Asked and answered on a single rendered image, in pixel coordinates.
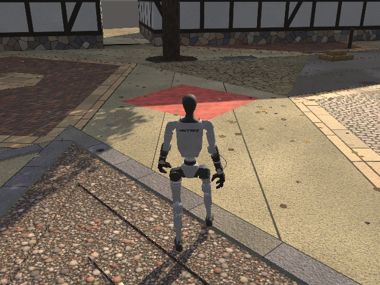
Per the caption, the robot torso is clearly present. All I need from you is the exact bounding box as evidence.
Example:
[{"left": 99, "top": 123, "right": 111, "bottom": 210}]
[{"left": 176, "top": 117, "right": 204, "bottom": 178}]

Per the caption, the robot right forearm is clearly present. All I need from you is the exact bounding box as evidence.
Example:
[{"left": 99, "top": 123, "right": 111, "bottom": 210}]
[{"left": 211, "top": 145, "right": 224, "bottom": 175}]

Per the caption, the robot right hand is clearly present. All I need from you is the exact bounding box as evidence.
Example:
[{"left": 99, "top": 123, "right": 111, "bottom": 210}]
[{"left": 211, "top": 172, "right": 225, "bottom": 189}]

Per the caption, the robot right upper arm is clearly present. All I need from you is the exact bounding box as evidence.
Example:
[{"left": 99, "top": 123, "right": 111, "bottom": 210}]
[{"left": 202, "top": 120, "right": 217, "bottom": 154}]

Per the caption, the robot right thigh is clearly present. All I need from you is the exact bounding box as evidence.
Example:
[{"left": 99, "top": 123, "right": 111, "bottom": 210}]
[{"left": 198, "top": 164, "right": 211, "bottom": 193}]

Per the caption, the robot left hand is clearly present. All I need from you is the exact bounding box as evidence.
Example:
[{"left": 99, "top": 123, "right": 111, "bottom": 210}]
[{"left": 158, "top": 162, "right": 172, "bottom": 173}]

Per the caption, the robot left forearm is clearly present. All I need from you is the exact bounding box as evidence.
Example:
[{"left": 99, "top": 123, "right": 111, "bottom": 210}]
[{"left": 159, "top": 142, "right": 169, "bottom": 164}]

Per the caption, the robot left upper arm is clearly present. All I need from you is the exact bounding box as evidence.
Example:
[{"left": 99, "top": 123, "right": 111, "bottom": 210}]
[{"left": 162, "top": 120, "right": 177, "bottom": 151}]

